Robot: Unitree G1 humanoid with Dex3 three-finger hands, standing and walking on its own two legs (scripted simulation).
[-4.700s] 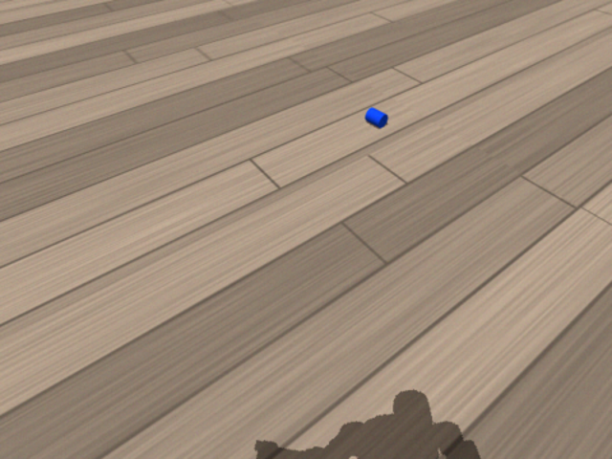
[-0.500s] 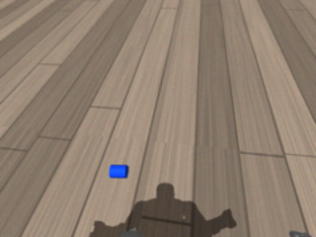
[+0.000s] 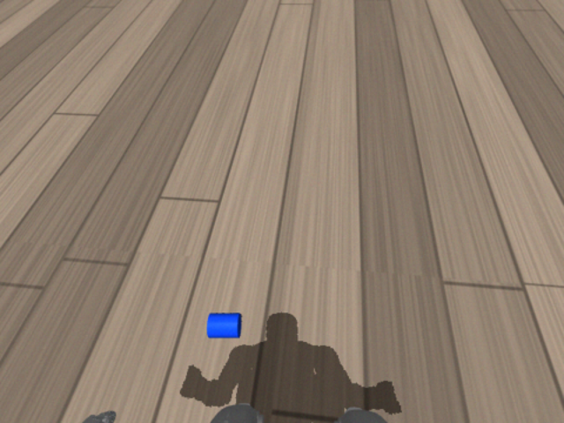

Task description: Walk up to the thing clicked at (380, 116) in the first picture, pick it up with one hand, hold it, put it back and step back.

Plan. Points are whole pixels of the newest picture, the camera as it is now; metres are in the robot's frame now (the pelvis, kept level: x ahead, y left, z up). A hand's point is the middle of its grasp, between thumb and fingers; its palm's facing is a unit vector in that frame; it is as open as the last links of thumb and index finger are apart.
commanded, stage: walk up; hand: left
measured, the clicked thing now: (224, 325) +0.52 +0.25 -0.71
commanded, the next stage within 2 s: stand in 1.68 s
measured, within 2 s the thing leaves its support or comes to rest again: neither
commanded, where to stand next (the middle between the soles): +0.07 -0.03 m, yaw -2 degrees
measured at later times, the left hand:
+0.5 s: hand out of the picture +0.12 +0.29 -0.14, palm faces -0.06 -0.93 -0.35, open 7.4 cm
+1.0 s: hand (140, 410) +0.17 +0.24 -0.12, palm faces -0.07 -0.94 -0.32, open 7.4 cm
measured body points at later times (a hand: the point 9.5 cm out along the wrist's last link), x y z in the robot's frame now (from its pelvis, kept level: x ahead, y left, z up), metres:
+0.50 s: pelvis +0.03 +0.02 +0.01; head +0.06 +0.03 +0.46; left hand +0.12 +0.34 -0.12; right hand +0.11 -0.30 -0.10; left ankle +0.06 +0.15 -0.71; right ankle +0.03 -0.12 -0.71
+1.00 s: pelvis +0.05 +0.00 +0.03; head +0.06 +0.00 +0.48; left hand +0.17 +0.29 -0.10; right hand +0.09 -0.31 -0.10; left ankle +0.06 +0.15 -0.71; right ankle +0.03 -0.12 -0.71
